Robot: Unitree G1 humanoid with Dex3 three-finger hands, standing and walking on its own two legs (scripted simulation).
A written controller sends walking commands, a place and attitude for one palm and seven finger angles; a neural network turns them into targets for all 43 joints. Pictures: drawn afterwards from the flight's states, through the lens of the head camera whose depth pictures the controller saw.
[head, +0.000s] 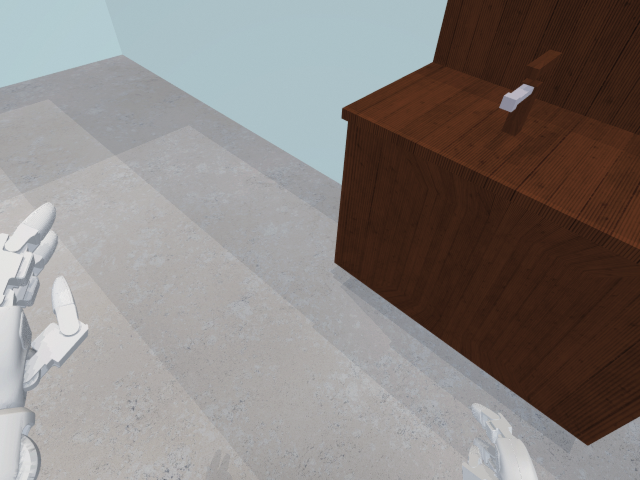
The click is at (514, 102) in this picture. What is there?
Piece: tap's lever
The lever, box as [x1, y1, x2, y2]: [499, 92, 520, 111]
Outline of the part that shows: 508,92 504,95 499,107 511,111 515,108 520,97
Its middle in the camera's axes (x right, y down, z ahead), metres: +0.41 -0.30 +0.84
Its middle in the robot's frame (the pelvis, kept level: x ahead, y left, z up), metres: +0.86 -0.35 +0.09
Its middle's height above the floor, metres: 0.86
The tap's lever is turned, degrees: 0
